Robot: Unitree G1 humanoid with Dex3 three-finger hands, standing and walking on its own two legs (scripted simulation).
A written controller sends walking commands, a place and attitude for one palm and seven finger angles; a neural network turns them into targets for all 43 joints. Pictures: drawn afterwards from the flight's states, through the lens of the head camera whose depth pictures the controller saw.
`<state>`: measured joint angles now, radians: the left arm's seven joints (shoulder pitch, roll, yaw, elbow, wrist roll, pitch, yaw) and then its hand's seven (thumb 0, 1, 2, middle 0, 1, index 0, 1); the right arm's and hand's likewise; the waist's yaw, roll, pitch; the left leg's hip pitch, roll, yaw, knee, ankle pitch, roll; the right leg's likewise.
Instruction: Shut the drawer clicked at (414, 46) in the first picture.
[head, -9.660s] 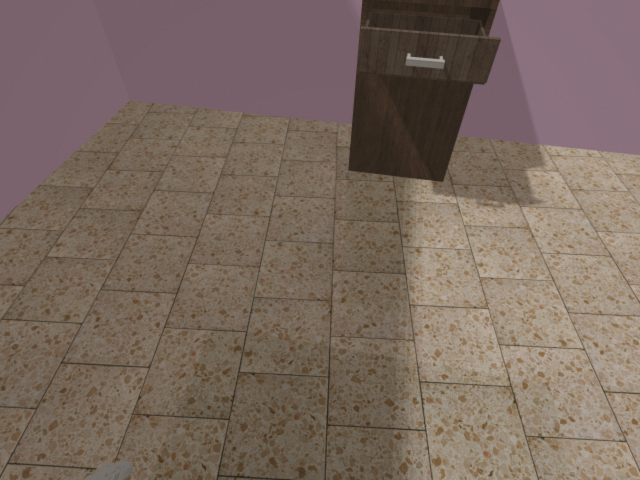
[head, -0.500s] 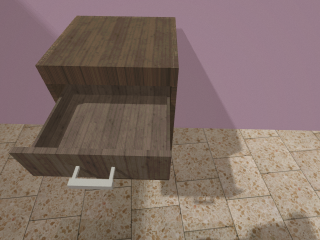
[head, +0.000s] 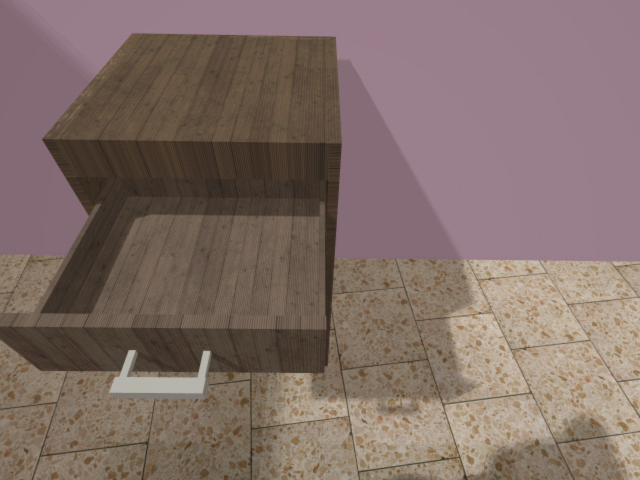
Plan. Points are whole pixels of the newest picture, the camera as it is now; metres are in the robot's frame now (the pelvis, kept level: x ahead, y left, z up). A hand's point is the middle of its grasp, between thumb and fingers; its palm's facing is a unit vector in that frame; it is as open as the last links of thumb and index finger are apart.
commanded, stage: look again from close up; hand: left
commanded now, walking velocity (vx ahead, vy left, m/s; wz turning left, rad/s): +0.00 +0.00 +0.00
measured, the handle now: (164, 373) +0.26 +0.23 -0.05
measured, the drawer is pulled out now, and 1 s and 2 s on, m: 0.30 0.29 0.29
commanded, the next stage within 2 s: raise the hand and make a fist in 0.58 s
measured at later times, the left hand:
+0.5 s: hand out of the picture +0.03 +0.20 -0.17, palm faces +0.03 -0.97 -0.23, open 7.3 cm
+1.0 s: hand out of the picture +0.12 +0.19 -0.06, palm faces +0.22 -0.98 -0.01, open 6.7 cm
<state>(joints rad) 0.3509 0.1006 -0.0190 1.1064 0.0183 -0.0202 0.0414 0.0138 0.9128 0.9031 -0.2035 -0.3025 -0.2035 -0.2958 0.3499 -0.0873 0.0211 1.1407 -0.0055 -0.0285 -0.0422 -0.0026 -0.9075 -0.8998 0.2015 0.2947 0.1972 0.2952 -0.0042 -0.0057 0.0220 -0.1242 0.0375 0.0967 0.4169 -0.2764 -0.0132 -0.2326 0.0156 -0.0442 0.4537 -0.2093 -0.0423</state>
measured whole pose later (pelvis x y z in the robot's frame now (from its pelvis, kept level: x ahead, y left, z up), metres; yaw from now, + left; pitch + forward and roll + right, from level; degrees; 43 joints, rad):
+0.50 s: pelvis +0.01 +0.02 -0.01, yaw +1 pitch -1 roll +0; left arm 0.29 0.16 -0.01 1.06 0.01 -0.02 0.04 0.01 0.92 0.90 -0.20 -0.30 -0.20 -0.30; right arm 0.34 -0.14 0.02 1.08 -0.02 -0.03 -0.03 0.00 -0.92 -0.90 0.20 0.29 0.20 0.30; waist -0.01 0.03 -0.01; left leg -0.14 0.00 0.07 0.48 -0.33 0.02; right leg -0.25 -0.02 -0.04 0.53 -0.26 -0.01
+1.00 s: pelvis -0.01 +0.01 -0.04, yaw +3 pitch +8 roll +1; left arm 0.61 0.14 0.07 0.11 -0.18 -0.38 -0.10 0.01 0.91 0.90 -0.36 -0.47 -0.32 -0.44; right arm 0.19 -0.26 -0.07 0.61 0.00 -0.34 -0.03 0.01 -0.91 -0.90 0.20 0.29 0.20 0.30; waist 0.01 -0.05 -0.10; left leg -0.53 0.01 0.04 0.83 -0.44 0.00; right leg -0.60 -0.03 -0.08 0.84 -0.37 -0.04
